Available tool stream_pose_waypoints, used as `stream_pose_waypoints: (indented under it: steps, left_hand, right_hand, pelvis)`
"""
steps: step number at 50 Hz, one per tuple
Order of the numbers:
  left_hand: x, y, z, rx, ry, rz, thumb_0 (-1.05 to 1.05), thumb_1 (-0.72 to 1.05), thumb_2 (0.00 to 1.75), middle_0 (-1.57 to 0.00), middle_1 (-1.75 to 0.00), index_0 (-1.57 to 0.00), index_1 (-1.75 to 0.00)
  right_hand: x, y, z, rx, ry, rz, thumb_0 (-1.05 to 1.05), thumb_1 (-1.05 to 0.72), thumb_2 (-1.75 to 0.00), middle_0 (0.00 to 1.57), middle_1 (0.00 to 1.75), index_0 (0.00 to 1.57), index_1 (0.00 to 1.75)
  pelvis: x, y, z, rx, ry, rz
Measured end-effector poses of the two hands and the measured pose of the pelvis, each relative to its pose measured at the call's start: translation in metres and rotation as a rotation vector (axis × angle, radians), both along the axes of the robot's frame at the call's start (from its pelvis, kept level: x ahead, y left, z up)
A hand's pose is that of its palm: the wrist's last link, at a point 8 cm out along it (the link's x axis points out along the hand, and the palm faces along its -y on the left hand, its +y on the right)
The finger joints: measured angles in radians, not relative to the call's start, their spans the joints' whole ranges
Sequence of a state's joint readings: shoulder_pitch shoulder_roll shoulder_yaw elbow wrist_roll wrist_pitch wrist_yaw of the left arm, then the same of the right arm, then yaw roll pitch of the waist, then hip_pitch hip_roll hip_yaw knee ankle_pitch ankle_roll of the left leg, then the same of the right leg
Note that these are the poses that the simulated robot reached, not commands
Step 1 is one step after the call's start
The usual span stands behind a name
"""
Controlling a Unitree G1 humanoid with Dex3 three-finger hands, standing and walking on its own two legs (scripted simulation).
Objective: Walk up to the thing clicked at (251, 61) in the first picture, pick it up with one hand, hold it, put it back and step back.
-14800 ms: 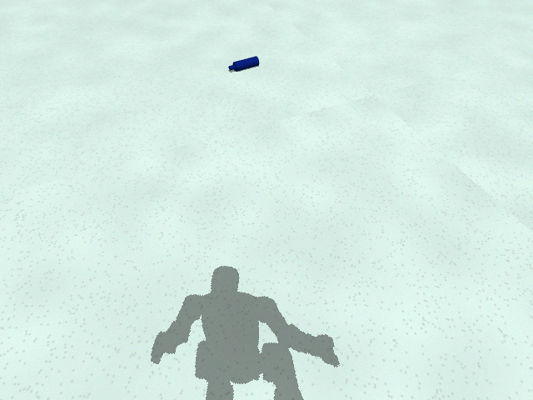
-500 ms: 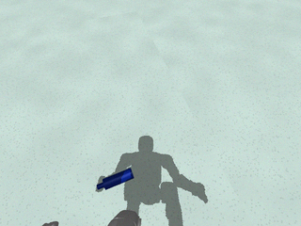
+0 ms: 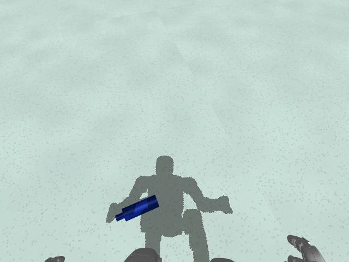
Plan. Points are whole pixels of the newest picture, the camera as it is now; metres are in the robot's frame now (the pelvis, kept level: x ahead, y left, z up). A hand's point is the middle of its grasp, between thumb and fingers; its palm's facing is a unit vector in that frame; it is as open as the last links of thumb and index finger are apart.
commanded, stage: walk up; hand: left
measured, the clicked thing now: (137, 209) +0.40 +0.25 -0.72
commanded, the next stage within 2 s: stand in 1.32 s
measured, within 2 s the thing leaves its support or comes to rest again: neither
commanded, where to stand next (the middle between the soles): +0.02 +0.00 m, yaw -1 degrees
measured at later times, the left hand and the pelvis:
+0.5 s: hand out of the picture +0.09 +0.26 -0.13, palm faces -0.05 -0.94 -0.32, open 7.4 cm; pelvis -0.01 +0.02 +0.02, yaw -2 degrees
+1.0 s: hand out of the picture +0.06 +0.27 -0.13, palm faces -0.03 -0.94 -0.33, open 7.4 cm; pelvis -0.01 +0.02 +0.03, yaw -1 degrees
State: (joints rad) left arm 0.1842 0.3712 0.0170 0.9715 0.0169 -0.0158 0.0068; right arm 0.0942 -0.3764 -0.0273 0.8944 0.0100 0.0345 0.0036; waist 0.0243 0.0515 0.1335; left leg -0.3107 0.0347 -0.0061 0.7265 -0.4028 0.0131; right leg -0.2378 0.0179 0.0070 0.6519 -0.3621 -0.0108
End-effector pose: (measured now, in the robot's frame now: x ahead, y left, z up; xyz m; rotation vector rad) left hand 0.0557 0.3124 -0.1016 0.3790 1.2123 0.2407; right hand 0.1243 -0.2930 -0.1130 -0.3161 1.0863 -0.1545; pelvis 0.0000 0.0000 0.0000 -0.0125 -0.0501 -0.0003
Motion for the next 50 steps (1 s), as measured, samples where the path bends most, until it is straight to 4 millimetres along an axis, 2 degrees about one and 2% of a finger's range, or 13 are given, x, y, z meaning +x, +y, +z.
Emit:
stream_pose_waypoints:
  steps: [4,13,17,21,28,38,44,50]
  left_hand:
    - [0.003,-0.003,0.002,-0.018,0.007,-0.008,0.01,0.9,0.9,-0.2,-0.3,-0.2,-0.3]
    - [0.031,-0.007,0.006,-0.068,-0.061,-0.041,0.01,0.9,0.9,-0.2,-0.3,-0.2,-0.3]
    - [0.04,-0.007,0.007,-0.085,-0.076,-0.052,0.0,0.9,0.9,-0.2,-0.3,-0.2,-0.3]
    - [0.04,-0.006,0.008,-0.093,-0.07,-0.056,0.0,0.9,0.9,-0.2,-0.3,-0.2,-0.3]
    - [0.022,-0.001,0.007,-0.089,-0.016,-0.035,0.0,0.9,0.9,-0.2,-0.3,-0.2,-0.3]
    - [-0.006,0.003,0.006,-0.077,0.053,0.007,0.0,0.9,0.9,-0.2,-0.3,-0.2,-0.3]
    - [-0.01,0.002,0.007,-0.076,0.065,0.013,0.0,0.9,0.9,-0.2,-0.3,-0.2,-0.3]
    - [-0.004,0.0,0.006,-0.078,0.059,0.01,0.0,0.9,0.9,-0.2,-0.3,-0.2,-0.3]
  right_hand:
    - [-0.014,0.001,0.0,0.009,0.019,-0.022,0.01,-0.91,-0.9,0.2,0.3,0.21,0.3]
    - [-0.052,0.004,0.013,-0.01,0.092,-0.057,0.01,-0.91,-0.9,0.2,0.3,0.21,0.3]
    - [-0.062,0.005,0.019,-0.021,0.103,-0.069,0.01,-0.91,-0.9,0.2,0.3,0.21,0.3]
    - [-0.068,0.006,0.023,-0.026,0.108,-0.081,0.01,-0.91,-0.9,0.2,0.3,0.21,0.3]
    - [-0.072,0.008,0.023,-0.021,0.119,-0.09,0.01,-0.91,-0.9,0.2,0.3,0.21,0.3]
    - [-0.066,0.012,0.019,-0.002,0.125,-0.082,0.01,-0.91,-0.9,0.2,0.3,0.21,0.3]
    - [-0.06,0.013,0.019,0.005,0.121,-0.077,0.01,-0.91,-0.9,0.2,0.3,0.21,0.3]
    - [-0.057,0.012,0.019,0.003,0.12,-0.08,0.01,-0.91,-0.9,0.2,0.3,0.21,0.3]
  pelvis:
    - [0.0,0.004,0.004,0.019,0.001,0.002]
    - [-0.007,0.01,0.016,0.018,-0.007,-0.015]
    - [-0.01,0.013,0.02,0.014,-0.007,-0.022]
    - [-0.012,0.015,0.023,0.012,-0.006,-0.026]
    - [-0.014,0.017,0.025,0.011,-0.001,-0.028]
    - [-0.013,0.017,0.026,0.011,0.001,-0.025]
    - [-0.011,0.016,0.027,0.011,0.005,-0.026]
    - [-0.008,0.016,0.027,0.011,0.01,-0.025]
